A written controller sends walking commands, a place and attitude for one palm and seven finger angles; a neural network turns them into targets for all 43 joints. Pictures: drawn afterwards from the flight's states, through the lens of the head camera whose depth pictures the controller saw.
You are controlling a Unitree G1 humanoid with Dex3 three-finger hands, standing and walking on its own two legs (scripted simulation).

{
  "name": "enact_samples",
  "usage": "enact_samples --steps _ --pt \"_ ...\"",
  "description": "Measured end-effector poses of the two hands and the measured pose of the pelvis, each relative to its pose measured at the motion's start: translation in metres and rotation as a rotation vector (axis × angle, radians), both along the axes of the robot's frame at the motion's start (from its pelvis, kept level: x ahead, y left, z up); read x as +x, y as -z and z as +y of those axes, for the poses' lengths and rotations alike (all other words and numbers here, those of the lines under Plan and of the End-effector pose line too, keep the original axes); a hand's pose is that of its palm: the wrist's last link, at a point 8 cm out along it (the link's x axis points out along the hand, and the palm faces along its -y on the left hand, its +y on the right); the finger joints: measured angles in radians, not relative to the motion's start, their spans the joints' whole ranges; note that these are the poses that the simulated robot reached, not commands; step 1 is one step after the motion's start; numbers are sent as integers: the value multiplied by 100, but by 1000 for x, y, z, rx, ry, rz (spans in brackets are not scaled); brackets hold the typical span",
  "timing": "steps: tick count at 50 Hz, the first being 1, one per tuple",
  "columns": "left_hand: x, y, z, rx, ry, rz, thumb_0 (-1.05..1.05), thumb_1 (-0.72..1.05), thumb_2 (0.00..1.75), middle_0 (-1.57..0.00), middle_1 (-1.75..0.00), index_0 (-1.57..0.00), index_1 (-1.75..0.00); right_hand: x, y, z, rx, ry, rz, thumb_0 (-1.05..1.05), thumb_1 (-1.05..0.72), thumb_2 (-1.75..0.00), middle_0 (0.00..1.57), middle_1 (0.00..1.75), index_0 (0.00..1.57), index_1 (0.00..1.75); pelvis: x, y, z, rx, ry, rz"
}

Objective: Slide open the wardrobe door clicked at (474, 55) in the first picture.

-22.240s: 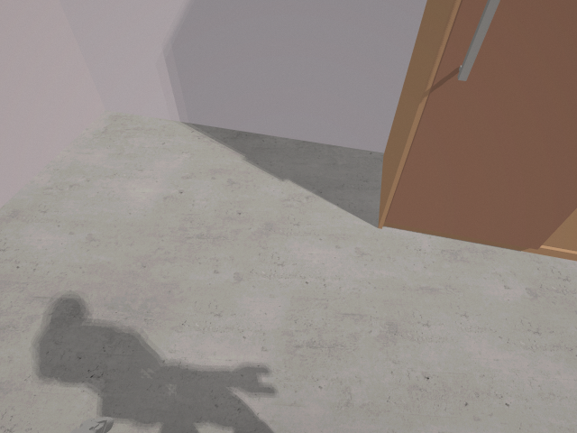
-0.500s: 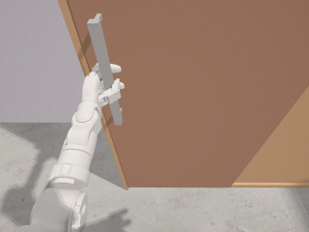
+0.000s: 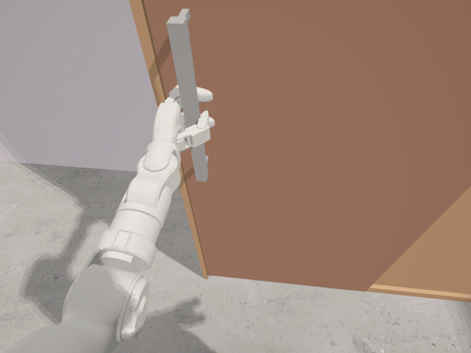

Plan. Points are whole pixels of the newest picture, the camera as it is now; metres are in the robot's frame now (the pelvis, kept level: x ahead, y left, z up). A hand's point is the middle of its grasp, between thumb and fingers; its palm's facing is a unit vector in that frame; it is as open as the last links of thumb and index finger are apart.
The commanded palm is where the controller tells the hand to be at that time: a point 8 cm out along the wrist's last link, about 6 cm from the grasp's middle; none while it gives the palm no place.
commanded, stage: tug the door sideways, standing still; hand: left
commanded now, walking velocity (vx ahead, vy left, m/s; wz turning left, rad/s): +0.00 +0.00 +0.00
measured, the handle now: (195, 111) +0.49 +0.11 +0.16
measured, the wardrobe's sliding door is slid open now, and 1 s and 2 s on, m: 0.00 0.02 0.23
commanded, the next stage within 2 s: step sideways, sliding the door along in 0.46 s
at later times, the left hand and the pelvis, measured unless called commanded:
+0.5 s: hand (212, 131) +0.44 +0.07 +0.16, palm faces -0.01 -1.00 -0.05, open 5.7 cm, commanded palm +0.41 +0.06 +0.16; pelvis -0.01 +0.01 +0.00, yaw +1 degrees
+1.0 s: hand (218, 130) +0.44 +0.06 +0.15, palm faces +0.09 -0.99 -0.09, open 5.8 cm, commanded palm +0.42 +0.05 +0.16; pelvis -0.01 -0.05 -0.01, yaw -1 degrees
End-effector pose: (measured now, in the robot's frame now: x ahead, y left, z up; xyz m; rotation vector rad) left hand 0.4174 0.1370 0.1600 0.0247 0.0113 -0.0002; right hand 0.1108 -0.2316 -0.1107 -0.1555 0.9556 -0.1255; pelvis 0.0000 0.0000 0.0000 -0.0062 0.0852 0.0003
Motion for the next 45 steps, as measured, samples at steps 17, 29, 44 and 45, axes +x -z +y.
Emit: enact_samples --steps 17,29,44,45 --pt "-1 1 -7 21 6 -20 0 76 82 -38 -140 -29 -140 -32 12 3 4 -17 72 1 -90 -90 20 30 20 30 -7 4 5 -2 -14 12" --pt "-1 1 -16 22 17 -22 0 76 82 -39 -140 -30 -140 -23 10 7 10 -32 29 1 -91 -90 20 30 20 30 -10 5 6 -3 -13 16" --pt "2 4 -19 84 -25 -114 -3 71 85 -44 -140 -31 -140 -28 29 -32 -12 94 43 1 -90 -90 20 30 21 30 -13 18 -32 -3 83 -86" --pt "1 5 -20 84 -41 -117 -3 72 86 -45 -140 -30 -140 -27 32 -37 -13 89 53 1 -90 -90 20 30 21 30 -12 20 -37 -12 72 -90"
